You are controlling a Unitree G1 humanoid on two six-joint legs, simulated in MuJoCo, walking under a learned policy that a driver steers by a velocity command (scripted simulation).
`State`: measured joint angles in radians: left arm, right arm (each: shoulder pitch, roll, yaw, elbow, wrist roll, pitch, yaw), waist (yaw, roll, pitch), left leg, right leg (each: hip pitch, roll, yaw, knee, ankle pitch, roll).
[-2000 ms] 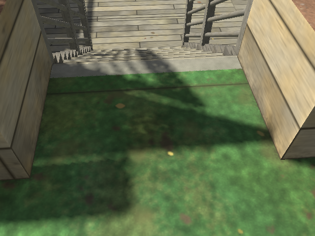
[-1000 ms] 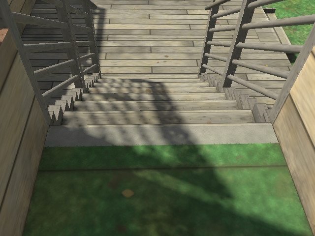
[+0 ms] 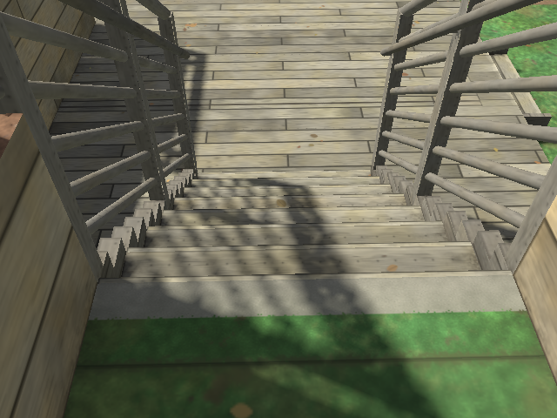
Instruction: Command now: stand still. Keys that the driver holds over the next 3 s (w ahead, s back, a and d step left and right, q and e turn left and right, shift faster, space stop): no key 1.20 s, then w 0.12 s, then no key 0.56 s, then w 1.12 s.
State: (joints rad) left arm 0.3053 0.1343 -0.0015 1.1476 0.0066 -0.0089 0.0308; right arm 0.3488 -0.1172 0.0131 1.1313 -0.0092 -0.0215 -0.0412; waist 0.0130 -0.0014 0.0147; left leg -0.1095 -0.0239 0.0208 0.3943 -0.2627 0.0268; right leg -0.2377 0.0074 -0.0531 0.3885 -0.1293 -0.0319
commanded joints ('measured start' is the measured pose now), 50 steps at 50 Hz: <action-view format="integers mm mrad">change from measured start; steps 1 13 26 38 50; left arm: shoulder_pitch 60 70 74 79 85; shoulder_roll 68 56 51 46 42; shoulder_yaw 8 7 7 7 6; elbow -5 13 24 31 35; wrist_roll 0 0 -1 -1 -2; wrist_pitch -5 -4 -3 -1 0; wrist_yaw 4 8 10 12 13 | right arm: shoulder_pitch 88 99 113 122 130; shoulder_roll -68 -60 -55 -51 -48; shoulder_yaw -9 -6 -5 -4 -3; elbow -2 5 11 14 15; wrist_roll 0 1 0 0 0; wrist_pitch -3 -5 -7 -8 -10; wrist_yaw -3 -5 -7 -8 -9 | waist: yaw -2 -2 -4 -5 -5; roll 8 8 8 9 10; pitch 73 74 77 80 83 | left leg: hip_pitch -130 -107 -88 -76 -67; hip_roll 114 114 115 116 118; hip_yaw -108 -104 -101 -99 -99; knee -108 -103 -100 -99 -100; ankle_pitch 36 83 119 145 169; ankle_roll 31 32 32 33 34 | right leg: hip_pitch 59 72 81 85 87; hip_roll -99 -102 -104 -104 -105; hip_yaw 122 119 115 112 108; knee -58 -45 -37 -31 -25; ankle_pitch -1 43 71 84 92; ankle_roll -10 -10 -8 -6 -3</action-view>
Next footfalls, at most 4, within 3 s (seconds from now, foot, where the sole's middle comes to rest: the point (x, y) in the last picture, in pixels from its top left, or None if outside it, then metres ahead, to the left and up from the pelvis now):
1.70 left None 0.12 0.11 -0.78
2.24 right None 0.30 -0.13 -0.78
2.76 left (284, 376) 0.64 0.03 -0.78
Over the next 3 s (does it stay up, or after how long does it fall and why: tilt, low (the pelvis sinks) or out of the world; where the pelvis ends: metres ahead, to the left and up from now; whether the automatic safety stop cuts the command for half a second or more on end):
stays up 0.60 -0.02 0.00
